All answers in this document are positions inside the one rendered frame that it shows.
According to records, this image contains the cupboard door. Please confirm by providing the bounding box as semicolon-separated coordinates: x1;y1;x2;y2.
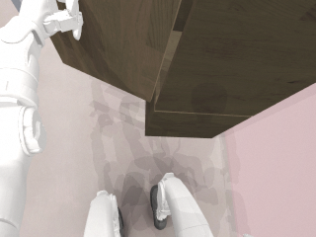
50;0;182;103

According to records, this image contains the handle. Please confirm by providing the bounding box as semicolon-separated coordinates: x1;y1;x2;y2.
11;0;23;13

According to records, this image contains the robot right thigh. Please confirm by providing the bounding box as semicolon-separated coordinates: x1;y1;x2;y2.
157;177;213;237

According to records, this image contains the right robot foot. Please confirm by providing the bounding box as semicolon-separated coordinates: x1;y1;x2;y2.
150;185;167;230

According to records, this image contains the robot left forearm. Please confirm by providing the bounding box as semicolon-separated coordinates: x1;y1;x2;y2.
0;16;45;111

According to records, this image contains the left robot hand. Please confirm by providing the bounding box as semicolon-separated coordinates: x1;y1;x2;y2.
19;0;84;40

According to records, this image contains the robot left upper arm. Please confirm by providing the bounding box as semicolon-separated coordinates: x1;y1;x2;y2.
0;106;47;237

